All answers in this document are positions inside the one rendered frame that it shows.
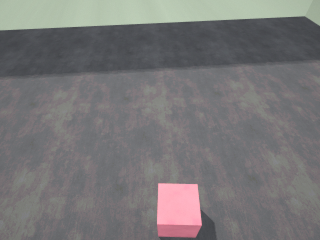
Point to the carton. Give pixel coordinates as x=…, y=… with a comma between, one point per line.
x=178, y=210

